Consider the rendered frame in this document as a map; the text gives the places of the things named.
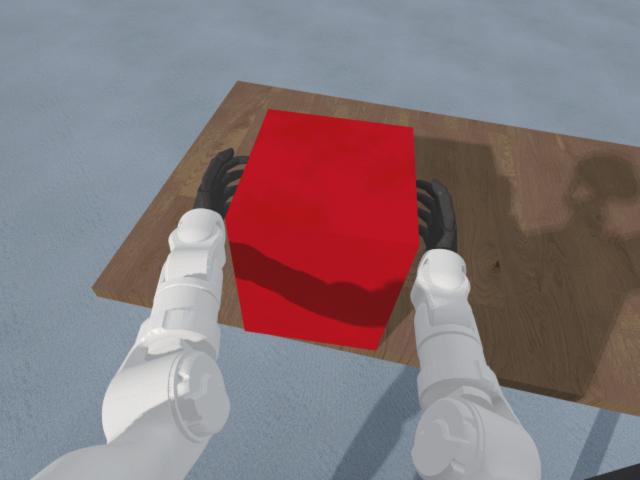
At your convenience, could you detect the carton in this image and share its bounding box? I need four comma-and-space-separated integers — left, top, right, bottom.
225, 109, 419, 351

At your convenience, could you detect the left robot upper arm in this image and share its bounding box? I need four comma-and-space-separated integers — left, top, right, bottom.
30, 349, 230, 480

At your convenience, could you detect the right robot upper arm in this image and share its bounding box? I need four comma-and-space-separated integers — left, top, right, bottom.
411, 397, 541, 480

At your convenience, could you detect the table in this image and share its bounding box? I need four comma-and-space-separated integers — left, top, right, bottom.
91, 81, 640, 480

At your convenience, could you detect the robot right forearm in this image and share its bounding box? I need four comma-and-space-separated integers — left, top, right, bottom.
410, 249, 524, 429

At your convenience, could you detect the left robot hand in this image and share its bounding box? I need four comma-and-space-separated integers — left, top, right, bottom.
193, 148, 249, 220

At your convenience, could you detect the robot left forearm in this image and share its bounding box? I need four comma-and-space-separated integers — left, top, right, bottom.
102, 208, 226, 436

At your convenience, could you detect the right robot hand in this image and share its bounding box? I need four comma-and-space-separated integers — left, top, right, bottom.
416, 178, 457, 253

